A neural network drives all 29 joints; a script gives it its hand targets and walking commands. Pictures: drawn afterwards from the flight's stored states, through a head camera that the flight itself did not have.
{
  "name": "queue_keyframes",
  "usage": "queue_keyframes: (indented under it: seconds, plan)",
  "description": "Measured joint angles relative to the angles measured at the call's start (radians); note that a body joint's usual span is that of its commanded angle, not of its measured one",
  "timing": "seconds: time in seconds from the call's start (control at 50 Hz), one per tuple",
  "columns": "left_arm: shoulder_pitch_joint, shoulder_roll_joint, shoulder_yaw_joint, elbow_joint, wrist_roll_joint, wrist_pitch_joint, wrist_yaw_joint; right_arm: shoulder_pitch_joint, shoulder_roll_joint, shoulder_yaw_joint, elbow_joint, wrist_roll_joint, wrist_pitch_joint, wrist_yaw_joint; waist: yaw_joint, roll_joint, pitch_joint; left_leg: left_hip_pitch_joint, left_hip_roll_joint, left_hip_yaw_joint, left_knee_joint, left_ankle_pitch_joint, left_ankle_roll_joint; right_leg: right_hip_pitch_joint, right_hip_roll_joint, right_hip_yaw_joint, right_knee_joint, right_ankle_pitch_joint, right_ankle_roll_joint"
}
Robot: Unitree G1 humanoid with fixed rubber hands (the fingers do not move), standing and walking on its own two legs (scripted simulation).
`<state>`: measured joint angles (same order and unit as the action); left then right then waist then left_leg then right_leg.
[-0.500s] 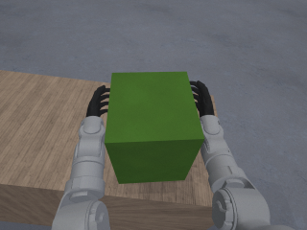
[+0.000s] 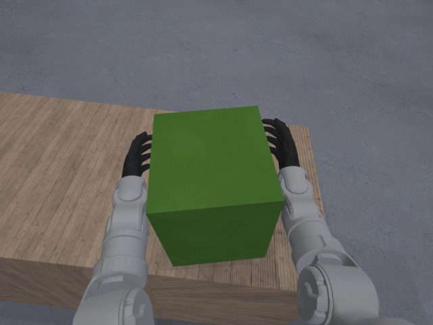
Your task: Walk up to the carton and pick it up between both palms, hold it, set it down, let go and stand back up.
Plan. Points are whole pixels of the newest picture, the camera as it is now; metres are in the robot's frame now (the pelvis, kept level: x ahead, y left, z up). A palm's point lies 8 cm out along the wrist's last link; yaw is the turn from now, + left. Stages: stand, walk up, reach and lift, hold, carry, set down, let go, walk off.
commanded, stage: set down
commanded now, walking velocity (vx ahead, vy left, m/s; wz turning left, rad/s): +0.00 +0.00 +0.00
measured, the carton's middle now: (213, 190) +0.36 +0.03 +0.01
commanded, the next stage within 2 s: none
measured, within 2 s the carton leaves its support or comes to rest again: neither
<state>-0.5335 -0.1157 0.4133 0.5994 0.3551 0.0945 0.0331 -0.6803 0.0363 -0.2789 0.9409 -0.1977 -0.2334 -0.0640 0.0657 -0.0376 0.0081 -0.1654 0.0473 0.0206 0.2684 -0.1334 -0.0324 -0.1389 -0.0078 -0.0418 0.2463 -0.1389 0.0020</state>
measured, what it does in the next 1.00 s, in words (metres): stands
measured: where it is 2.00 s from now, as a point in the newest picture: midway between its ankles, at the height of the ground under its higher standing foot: outside the picture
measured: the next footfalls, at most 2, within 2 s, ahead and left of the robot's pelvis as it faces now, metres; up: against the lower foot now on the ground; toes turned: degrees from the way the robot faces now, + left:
none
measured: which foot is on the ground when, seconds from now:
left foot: down 0.00-1.00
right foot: down 0.00-1.00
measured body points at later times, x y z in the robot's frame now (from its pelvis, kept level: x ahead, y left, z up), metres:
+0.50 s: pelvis +0.00 +0.00 +0.00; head +0.03 +0.02 +0.45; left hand +0.36 +0.19 +0.03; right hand +0.41 -0.10 +0.07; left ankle +0.00 +0.14 -0.75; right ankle -0.01 -0.12 -0.75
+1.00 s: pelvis +0.00 +0.01 +0.00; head +0.03 +0.02 +0.45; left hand +0.36 +0.19 +0.03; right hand +0.41 -0.10 +0.07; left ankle +0.00 +0.14 -0.75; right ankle -0.01 -0.12 -0.75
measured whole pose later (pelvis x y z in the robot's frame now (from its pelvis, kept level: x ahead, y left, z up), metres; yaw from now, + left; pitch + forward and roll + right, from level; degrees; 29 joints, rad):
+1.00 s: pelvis +0.00 +0.01 +0.00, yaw +0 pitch +5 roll +0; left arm -0.55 -0.12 0.50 0.78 0.38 -0.12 0.05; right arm -0.71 0.07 -0.43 1.03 -0.36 -0.34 -0.02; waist 0.07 -0.03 -0.02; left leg -0.24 0.04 0.03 0.29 -0.14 -0.02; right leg -0.21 -0.01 -0.04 0.26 -0.13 0.01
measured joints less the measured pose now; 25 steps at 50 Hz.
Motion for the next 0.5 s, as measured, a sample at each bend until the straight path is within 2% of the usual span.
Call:
queue_keyframes:
  seconds: [0.5]
  plan:
    - [0.002,0.010,0.039,0.136,-0.004,-0.162,0.019,-0.008,0.023,-0.077,0.047,-0.095,-0.074,0.019,0.000,0.005,-0.021,-0.063,-0.001,0.001,0.009,0.005,0.004,-0.058,-0.001,0.001,-0.002,0.011,0.002]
